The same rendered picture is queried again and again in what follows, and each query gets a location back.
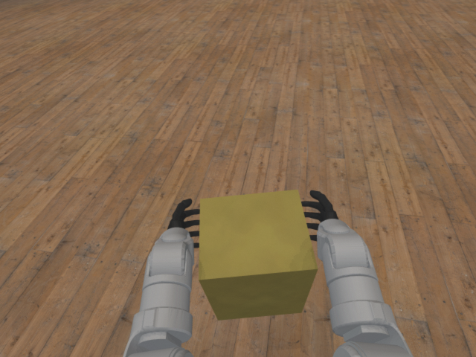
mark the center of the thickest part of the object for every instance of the carton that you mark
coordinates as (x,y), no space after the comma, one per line
(255,254)

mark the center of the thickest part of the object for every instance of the robot right upper arm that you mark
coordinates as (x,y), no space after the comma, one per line
(364,349)

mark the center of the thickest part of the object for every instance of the robot left forearm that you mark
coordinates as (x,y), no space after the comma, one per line
(164,318)

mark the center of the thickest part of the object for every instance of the robot right forearm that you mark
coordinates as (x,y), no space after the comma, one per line
(358,311)

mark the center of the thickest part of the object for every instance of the robot left hand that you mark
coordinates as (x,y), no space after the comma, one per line
(180,214)

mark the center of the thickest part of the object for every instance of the robot right hand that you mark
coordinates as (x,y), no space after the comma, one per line
(325,208)

